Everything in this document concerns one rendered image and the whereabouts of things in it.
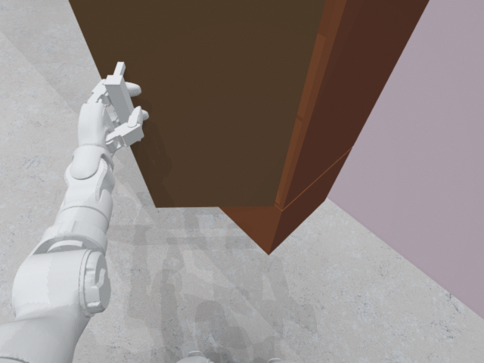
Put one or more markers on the cupboard door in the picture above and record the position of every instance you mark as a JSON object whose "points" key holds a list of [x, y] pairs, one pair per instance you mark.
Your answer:
{"points": [[221, 81]]}

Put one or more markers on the handle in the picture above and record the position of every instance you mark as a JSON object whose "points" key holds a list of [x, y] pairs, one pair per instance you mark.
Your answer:
{"points": [[118, 93]]}

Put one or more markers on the left robot upper arm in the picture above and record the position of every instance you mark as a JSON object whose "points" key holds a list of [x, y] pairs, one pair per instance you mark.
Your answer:
{"points": [[56, 295]]}

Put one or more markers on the left robot shin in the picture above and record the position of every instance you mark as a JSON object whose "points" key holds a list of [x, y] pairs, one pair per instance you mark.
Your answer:
{"points": [[196, 353]]}

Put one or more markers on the left robot forearm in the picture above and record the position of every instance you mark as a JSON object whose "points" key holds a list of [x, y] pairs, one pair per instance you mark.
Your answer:
{"points": [[84, 216]]}

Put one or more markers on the left robot hand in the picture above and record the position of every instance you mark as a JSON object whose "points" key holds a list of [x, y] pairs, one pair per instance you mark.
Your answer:
{"points": [[100, 128]]}

